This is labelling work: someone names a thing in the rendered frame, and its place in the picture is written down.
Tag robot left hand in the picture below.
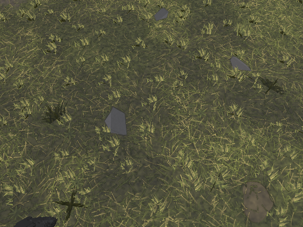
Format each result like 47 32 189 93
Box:
13 216 57 227

